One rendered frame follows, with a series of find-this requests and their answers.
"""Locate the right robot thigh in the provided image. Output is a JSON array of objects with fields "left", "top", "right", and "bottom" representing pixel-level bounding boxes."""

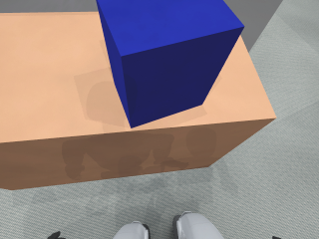
[{"left": 176, "top": 213, "right": 224, "bottom": 239}]

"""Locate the left robot thigh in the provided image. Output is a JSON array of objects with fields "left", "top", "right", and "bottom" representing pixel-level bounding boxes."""
[{"left": 113, "top": 223, "right": 149, "bottom": 239}]

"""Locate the robot thigh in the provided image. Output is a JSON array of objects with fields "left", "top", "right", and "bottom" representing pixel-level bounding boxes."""
[
  {"left": 113, "top": 223, "right": 149, "bottom": 239},
  {"left": 176, "top": 213, "right": 224, "bottom": 239}
]

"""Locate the carton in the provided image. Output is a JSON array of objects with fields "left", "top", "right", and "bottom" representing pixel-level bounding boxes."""
[{"left": 96, "top": 0, "right": 245, "bottom": 128}]

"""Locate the pedestal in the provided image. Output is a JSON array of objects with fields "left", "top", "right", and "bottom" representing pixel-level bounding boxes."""
[{"left": 0, "top": 11, "right": 277, "bottom": 190}]

